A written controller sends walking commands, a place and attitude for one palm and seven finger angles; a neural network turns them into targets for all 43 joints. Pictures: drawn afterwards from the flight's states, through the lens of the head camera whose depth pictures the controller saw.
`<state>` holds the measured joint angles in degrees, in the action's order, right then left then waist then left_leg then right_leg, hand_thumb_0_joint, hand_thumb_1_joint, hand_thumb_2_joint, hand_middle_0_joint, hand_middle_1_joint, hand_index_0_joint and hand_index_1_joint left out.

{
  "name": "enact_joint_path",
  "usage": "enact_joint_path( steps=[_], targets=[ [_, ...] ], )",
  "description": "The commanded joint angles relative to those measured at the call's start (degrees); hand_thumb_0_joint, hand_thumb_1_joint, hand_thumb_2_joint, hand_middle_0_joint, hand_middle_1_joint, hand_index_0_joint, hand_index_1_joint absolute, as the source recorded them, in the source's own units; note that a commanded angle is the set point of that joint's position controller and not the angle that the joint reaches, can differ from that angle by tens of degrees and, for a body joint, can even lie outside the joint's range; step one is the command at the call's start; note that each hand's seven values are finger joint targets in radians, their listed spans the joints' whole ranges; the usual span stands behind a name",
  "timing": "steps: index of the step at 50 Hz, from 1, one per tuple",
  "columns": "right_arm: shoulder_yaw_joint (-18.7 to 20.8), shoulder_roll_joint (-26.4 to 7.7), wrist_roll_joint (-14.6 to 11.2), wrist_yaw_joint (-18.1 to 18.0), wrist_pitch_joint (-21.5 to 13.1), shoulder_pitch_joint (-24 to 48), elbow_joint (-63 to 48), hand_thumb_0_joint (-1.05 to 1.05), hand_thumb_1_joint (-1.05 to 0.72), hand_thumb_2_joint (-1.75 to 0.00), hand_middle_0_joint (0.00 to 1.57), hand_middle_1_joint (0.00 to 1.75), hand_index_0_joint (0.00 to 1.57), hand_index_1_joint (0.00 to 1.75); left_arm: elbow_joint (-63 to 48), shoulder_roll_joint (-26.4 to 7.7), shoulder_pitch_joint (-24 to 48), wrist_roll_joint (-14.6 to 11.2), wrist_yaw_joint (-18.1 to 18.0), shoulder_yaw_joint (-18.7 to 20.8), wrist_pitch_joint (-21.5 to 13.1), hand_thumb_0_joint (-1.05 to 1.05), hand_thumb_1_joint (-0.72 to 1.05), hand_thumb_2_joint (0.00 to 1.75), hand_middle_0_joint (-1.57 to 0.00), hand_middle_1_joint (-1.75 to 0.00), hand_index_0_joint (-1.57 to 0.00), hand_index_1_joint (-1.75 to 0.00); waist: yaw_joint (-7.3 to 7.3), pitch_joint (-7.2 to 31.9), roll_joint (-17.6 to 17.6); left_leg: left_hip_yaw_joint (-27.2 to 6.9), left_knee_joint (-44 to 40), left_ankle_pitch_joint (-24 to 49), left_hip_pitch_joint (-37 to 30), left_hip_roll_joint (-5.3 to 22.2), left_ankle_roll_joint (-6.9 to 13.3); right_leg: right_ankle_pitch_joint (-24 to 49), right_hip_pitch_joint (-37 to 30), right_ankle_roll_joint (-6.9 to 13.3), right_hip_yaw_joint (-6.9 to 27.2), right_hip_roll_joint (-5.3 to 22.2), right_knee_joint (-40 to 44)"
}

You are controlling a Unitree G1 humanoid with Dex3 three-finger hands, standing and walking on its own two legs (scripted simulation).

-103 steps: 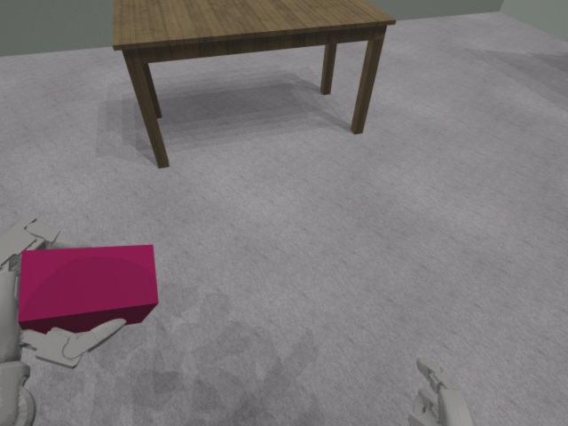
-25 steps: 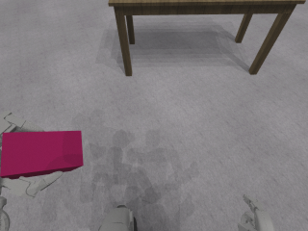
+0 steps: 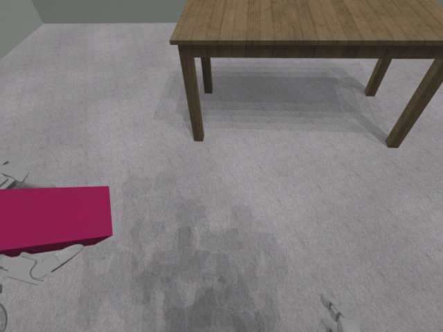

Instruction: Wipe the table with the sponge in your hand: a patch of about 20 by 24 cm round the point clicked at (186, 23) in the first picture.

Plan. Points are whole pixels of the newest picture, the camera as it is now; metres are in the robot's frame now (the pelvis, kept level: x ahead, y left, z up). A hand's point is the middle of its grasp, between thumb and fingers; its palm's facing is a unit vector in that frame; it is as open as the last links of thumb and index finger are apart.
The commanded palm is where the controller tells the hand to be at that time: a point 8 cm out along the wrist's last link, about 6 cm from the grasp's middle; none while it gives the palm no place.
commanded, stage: walk to a spot facing it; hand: left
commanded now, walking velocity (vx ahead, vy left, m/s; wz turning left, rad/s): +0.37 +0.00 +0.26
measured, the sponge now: (70, 220) +0.22 +0.22 +0.17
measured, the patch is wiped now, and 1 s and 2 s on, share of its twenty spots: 0.00 0.00 0.00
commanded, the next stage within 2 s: none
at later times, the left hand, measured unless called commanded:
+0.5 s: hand (87, 130) +0.37 +0.26 +0.19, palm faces +0.51 -0.75 -0.43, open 10.4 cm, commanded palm +0.30 +0.29 +0.19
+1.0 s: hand (141, 96) +0.48 +0.20 +0.17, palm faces +0.58 -0.69 -0.43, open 10.4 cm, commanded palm +0.40 +0.24 +0.19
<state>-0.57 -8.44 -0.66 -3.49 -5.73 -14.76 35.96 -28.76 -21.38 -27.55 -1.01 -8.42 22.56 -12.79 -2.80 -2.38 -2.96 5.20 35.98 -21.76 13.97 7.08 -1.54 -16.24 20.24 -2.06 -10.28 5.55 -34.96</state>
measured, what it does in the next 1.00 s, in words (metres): walks ahead, turning left: left foot, then right foot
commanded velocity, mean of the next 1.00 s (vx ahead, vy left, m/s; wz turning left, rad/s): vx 0.37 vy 0.00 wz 0.27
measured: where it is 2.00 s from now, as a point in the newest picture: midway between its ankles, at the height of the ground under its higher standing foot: (244, 248)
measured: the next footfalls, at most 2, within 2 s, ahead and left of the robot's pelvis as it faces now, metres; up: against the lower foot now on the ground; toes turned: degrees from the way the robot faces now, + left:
left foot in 0.42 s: +0.26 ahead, +0.11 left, +0.00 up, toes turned +17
right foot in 0.84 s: +0.39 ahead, -0.14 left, +0.00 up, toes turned +0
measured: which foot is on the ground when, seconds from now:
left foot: down 0.00-0.00, up 0.02-0.40, down 0.42-0.84, up 0.86-1.00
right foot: down 0.00-0.42, up 0.44-0.82, down 0.84-1.00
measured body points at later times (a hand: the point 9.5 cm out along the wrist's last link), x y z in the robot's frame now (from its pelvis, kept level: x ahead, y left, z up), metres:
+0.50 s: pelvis +0.17 -0.01 -0.01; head +0.20 +0.00 +0.44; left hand +0.33 +0.29 +0.21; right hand +0.36 -0.23 -0.09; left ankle +0.22 +0.09 -0.72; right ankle +0.07 -0.12 -0.66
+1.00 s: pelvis +0.32 -0.07 +0.01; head +0.35 -0.10 +0.46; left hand +0.44 +0.24 +0.20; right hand +0.54 -0.27 -0.10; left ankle +0.26 +0.06 -0.61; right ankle +0.35 -0.14 -0.72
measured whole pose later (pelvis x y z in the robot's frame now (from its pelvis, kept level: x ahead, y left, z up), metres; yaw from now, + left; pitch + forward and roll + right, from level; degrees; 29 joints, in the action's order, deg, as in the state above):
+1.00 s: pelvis +0.32 -0.07 +0.01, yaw +15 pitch -1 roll +2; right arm 1.5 -14.6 -0.4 -3.7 -2.2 -9.6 38.2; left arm -25.0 -17.1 -24.4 -0.7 -7.5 17.7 -9.7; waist -0.5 -3.5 -2.7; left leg 2.2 75.1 -19.8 31.5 3.1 -1.5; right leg -18.2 14.1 2.9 -14.3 5.5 -33.5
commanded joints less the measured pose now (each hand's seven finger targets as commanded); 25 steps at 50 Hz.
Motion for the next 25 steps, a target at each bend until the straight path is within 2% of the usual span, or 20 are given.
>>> enact_joint_path(
  steps=[1, 2, 3, 4, 5, 7, 9, 11, 12, 14, 16, 17, 18, 19, 20, 21, 22, 23, 24, 25],
  targets=[
    [2.7, -7.73, 0.35, -1.3, -2.18, 9.95, -8.64, 0.0, -0.9, -0.9, 0.2, 0.3, 0.2, 0.3, -8.6, -12.87, 12.49, 0.38, -1.66, 6.27, -1.06, 0.0, 0.1, 1.3, -1.2, -1.6, -1.2, -1.6, 0.34, 8.96, 21.49, -4.76, 39.22, -11.24, 28.53, -5.69, 2.5, 3.68, -23.62, 10.9, 38.14, 23.66, 19.93],
    [3.01, -8.21, 0.62, -0.92, -2.12, 9.63, -7.69, 0.0, -0.9, -0.9, 0.2, 0.3, 0.2, 0.3, -9.47, -10.77, 15.48, 0.53, -1.32, 3.99, -1.3, 0.0, 0.1, 1.3, -1.2, -1.6, -1.2, -1.6, 1.79, 7.82, 15.63, -7.52, 41.85, -6.83, 28.12, -3.55, 2.04, -1.56, -21.39, 10.43, 35.66, 23.4, 20.62],
    [3.28, -8.7, 0.43, -0.78, -2.01, 9.15, -7.4, 0.0, -0.9, -0.9, 0.2, 0.3, 0.2, 0.3, -9.31, -11.99, 13.01, 0.3, -1.07, 4.79, -2.0, 0.0, 0.1, 1.3, -1.2, -1.6, -1.2, -1.6, 1.87, 6.0, 13.89, -7.14, 43.98, -3.41, 28.6, -2.13, 1.29, -0.8, -19.66, 11.36, 34.0, 22.24, 20.2],
    [3.35, -9.09, 0.46, -0.46, -1.29, 9.71, -6.98, 0.0, -0.9, -0.9, 0.2, 0.3, 0.2, 0.3, -11.21, -11.79, 11.05, 0.37, -0.9, 4.99, -2.76, 0.0, 0.1, 1.3, -1.2, -1.6, -1.2, -1.6, 1.85, 4.65, 10.18, -6.94, 44.64, -0.91, 28.84, -1.22, 0.68, 4.17, -18.08, 11.08, 27.25, 20.2, 18.92],
    [3.13, -8.89, 0.45, -0.37, -0.37, 10.3, -6.7, 0.0, -0.9, -0.9, 0.2, 0.3, 0.2, 0.3, -11.7, -12.01, 8.41, 0.5, -0.92, 5.87, -3.16, 0.0, 0.1, 1.3, -1.2, -1.6, -1.2, -1.6, 1.86, 3.59, 8.81, -6.34, 44.32, 0.22, 28.66, -1.0, 0.42, 9.11, -16.55, 10.37, 21.67, 18.23, 18.05],
    [3.12, -8.58, 0.4, 0.03, 1.0, 10.15, -7.29, 0.0, -0.9, -0.9, 0.2, 0.3, 0.2, 0.3, -13.61, -11.93, 6.17, 0.26, -1.02, 6.77, -3.61, 0.0, 0.1, 1.3, -1.2, -1.6, -1.2, -1.6, 2.59, 5.24, 8.13, -4.64, 40.21, 2.36, 28.24, -0.79, -0.06, 14.77, -18.4, 9.46, 12.21, 16.38, 17.37],
    [3.68, -8.87, 0.5, 0.4, 1.55, 9.51, -8.4, 0.0, -0.9, -0.9, 0.2, 0.3, 0.2, 0.3, -14.77, -11.83, 4.37, -0.22, -1.35, 7.71, -3.99, 0.0, 0.1, 1.3, -1.2, -1.6, -1.2, -1.6, 2.77, 5.7, 7.91, -2.67, 32.17, 4.6, 27.18, 0.04, -0.2, 20.64, -19.55, 9.71, 8.66, 15.76, 17.02],
    [3.81, -8.25, 0.61, 0.63, 1.88, 8.53, -9.64, 0.0, -0.9, -0.9, 0.2, 0.3, 0.2, 0.3, -14.75, -11.75, 0.69, -0.73, -1.93, 9.0, -4.2, 0.0, 0.1, 1.3, -1.2, -1.6, -1.2, -1.6, 2.18, 6.5, 7.34, 0.34, 20.9, 5.07, 24.71, -0.16, -0.03, 27.44, -21.48, 9.88, 6.39, 14.73, 15.78],
    [4.02, -7.91, 0.44, 0.64, 1.94, 8.41, -10.39, 0.0, -0.9, -0.9, 0.2, 0.3, 0.2, 0.3, -15.16, -11.6, -1.39, -0.83, -2.16, 9.04, -4.21, 0.0, 0.1, 1.3, -1.2, -1.6, -1.2, -1.6, 1.93, 8.11, 8.13, 1.66, 14.95, 4.48, 23.02, -0.16, 0.19, 29.98, -24.18, 10.03, 5.37, 15.02, 14.52],
    [3.88, -7.27, 0.46, 0.78, 1.84, 7.92, -12.01, 0.0, -0.9, -0.9, 0.2, 0.3, 0.2, 0.3, -15.29, -11.06, -3.37, -1.19, -2.72, 9.69, -4.02, 0.0, 0.1, 1.3, -1.2, -1.6, -1.2, -1.6, 0.58, 7.95, 10.23, 5.64, 7.13, 4.38, 21.07, -1.88, 0.6, 35.06, -25.68, 10.06, 4.93, 14.05, 13.27],
    [4.1, -7.29, 0.42, 0.63, 1.66, 7.11, -12.54, 0.0, -0.9, -0.9, 0.2, 0.3, 0.2, 0.3, -15.76, -9.91, -2.2, -1.21, -3.14, 8.8, -3.54, 0.0, 0.1, 1.3, -1.2, -1.6, -1.2, -1.6, 0.36, 8.37, 11.87, 7.9, 2.74, 5.09, 17.38, -3.35, 1.07, 36.74, -24.96, 9.8, 4.62, 14.02, 11.8],
    [4.36, -7.66, 0.29, 0.37, 1.62, 6.35, -12.38, 0.0, -0.9, -0.9, 0.2, 0.3, 0.2, 0.3, -14.33, -8.76, -2.63, -1.32, -3.29, 7.61, -3.14, 0.0, 0.1, 1.3, -1.2, -1.6, -1.2, -1.6, 1.11, 9.57, 11.64, 8.48, -1.43, 6.52, 12.84, -4.24, 1.48, 38.18, -24.88, 9.05, 3.23, 13.87, 8.31],
    [4.5, -7.59, 0.37, 0.07, 1.62, 5.37, -12.37, 0.0, -0.9, -0.9, 0.2, 0.3, 0.2, 0.3, -15.61, -9.17, -0.5, -1.22, -3.52, 7.34, -3.16, 0.0, 0.1, 1.3, -1.2, -1.6, -1.2, -1.6, 2.21, 11.58, 11.35, 10.71, -5.38, 10.34, 6.07, -6.8, 1.65, 38.89, -22.56, 7.53, 0.95, 11.89, 2.87],
    [4.96, -8.16, 0.6, -0.53, 1.61, 4.36, -12.16, 0.0, -0.9, -0.9, 0.2, 0.3, 0.2, 0.3, -15.11, -9.55, 0.88, -1.09, -3.6, 7.18, -3.11, 0.0, 0.1, 1.3, -1.2, -1.6, -1.2, -1.6, 3.6, 13.88, 9.12, 11.96, -9.03, 14.64, -2.75, -8.29, 2.22, 38.02, -18.8, 5.43, -1.39, 9.91, -5.04],
    [5.37, -8.87, 0.62, -0.96, 1.64, 4.39, -12.43, 0.0, -0.9, -0.9, 0.2, 0.3, 0.2, 0.3, -15.94, -9.82, 2.75, -0.86, -3.54, 6.78, -3.71, 0.0, 0.1, 1.3, -1.2, -1.6, -1.2, -1.6, 4.45, 16.36, 3.86, 7.33, -9.67, 17.83, -14.02, -5.77, 4.1, 32.28, -11.28, 3.18, -2.27, 8.14, -14.79],
    [5.49, -10.14, 0.93, -0.92, 1.7, 5.32, -12.42, 0.0, -0.9, -0.9, 0.2, 0.3, 0.2, 0.3, -16.23, -9.61, 3.46, -0.87, -3.47, 6.7, -4.11, 0.0, 0.1, 1.3, -1.2, -1.6, -1.2, -1.6, 4.12, 18.05, -8.07, -10.51, -10.86, 25.13, -22.47, 5.53, 10.09, 5.28, 0.14, 1.05, -2.08, 2.05, -27.24],
    [4.76, -10.23, 0.59, -0.25, 0.87, 5.42, -12.9, 0.0, -0.9, -0.9, 0.2, 0.3, 0.2, 0.3, -15.61, -9.34, 4.32, -1.17, -3.2, 5.31, -4.1, 0.0, 0.1, 1.3, -1.2, -1.6, -1.2, -1.6, 3.48, 16.51, -14.45, -32.51, -12.66, 36.53, -25.36, 18.21, 17.47, -19.87, 12.96, 0.59, 4.28, -2.94, -38.94],
    [4.2, -10.49, 0.4, 0.6, 0.57, 5.62, -12.5, 0.0, -0.9, -0.9, 0.2, 0.3, 0.2, 0.3, -13.38, -12.54, 8.07, -0.2, -2.82, 6.24, -3.64, 0.0, 0.1, 1.3, -1.2, -1.6, -1.2, -1.6, 4.33, 11.23, -5.97, -36.14, -16.24, 29.5, -17.87, 19.9, 19.3, -19.69, 16.45, 1.23, 9.99, -2.22, -43.57],
    [3.71, -10.06, 0.84, 0.52, 0.47, 7.95, -11.56, 0.0, -0.9, -0.9, 0.2, 0.3, 0.2, 0.3, -13.57, -13.19, 9.9, -0.18, -1.81, 6.43, -3.42, 0.0, 0.1, 1.3, -1.2, -1.6, -1.2, -1.6, 3.92, 9.89, -5.21, -32.88, -17.68, 22.15, -13.38, 18.83, 17.65, -16.71, 16.71, 0.95, 10.8, 1.12, -44.61],
    [4.54, -10.02, 0.14, 0.52, 0.38, 7.7, -10.74, 0.0, -0.9, -0.9, 0.2, 0.3, 0.2, 0.3, -15.73, -13.14, 10.65, -0.18, -1.6, 7.01, -3.54, 0.0, 0.1, 1.3, -1.2, -1.6, -1.2, -1.6, 3.48, 8.61, -5.89, -28.04, -17.58, 18.1, -11.5, 17.06, 17.16, -14.44, 18.13, 0.5, 10.62, 2.19, -43.56]
  ],
)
